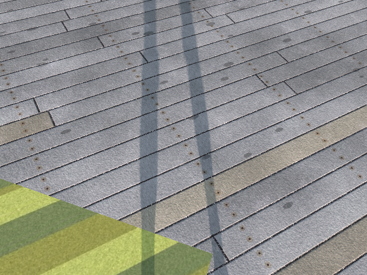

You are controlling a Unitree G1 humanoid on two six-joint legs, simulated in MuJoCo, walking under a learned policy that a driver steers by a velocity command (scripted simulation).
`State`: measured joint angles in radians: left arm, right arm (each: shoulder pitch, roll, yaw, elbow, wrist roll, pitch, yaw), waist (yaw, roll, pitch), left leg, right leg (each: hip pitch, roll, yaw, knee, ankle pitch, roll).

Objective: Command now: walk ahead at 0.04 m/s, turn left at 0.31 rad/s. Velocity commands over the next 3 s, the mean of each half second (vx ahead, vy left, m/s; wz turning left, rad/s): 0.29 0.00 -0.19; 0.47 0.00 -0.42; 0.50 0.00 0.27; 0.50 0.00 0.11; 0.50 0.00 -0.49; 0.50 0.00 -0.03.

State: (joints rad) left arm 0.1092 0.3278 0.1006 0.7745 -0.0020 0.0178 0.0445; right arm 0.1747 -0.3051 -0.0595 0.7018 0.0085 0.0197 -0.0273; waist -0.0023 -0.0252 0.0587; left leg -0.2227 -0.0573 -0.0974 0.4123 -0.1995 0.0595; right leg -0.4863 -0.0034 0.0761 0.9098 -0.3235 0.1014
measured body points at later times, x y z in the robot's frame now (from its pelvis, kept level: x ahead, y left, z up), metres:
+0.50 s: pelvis +0.13 -0.05 +0.00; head +0.15 -0.08 +0.45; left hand +0.16 +0.22 -0.11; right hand +0.29 -0.34 -0.09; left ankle +0.27 +0.09 -0.70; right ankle +0.03 -0.14 -0.75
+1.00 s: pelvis +0.39 -0.08 +0.00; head +0.42 -0.09 +0.45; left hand +0.68 +0.07 -0.09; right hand +0.29 -0.34 -0.13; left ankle +0.38 +0.05 -0.75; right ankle +0.47 -0.27 -0.70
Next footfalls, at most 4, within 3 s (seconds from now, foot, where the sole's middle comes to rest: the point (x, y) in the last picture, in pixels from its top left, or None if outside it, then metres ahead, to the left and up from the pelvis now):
0.24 right None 0.07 -0.14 -0.78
0.66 left None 0.41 0.04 -0.78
1.14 right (261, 241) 0.58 -0.32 -0.78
1.70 left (210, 166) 0.91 -0.14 -0.78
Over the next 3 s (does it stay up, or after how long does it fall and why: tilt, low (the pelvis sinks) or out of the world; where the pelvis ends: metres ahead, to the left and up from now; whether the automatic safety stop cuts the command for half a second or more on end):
stays up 1.45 -0.40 0.00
